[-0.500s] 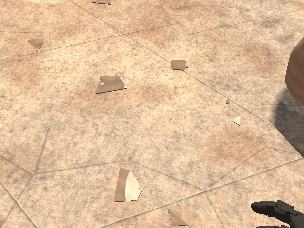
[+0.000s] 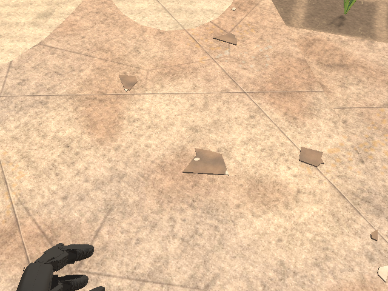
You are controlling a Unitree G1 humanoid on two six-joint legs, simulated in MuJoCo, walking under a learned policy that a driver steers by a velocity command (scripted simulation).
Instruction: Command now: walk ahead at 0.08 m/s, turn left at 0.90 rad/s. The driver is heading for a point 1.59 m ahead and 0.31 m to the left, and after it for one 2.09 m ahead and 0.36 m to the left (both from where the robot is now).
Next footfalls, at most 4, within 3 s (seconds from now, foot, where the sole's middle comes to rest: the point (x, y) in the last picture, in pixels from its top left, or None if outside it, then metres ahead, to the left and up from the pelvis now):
0.44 left None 0.03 0.14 -0.76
0.92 right None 0.13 -0.06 -0.76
1.36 left None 0.15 0.16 -0.76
1.76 right None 0.10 -0.11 -0.76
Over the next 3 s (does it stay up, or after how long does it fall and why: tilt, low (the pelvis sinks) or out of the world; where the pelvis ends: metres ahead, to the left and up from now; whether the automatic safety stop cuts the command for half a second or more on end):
stays up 0.60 0.25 0.01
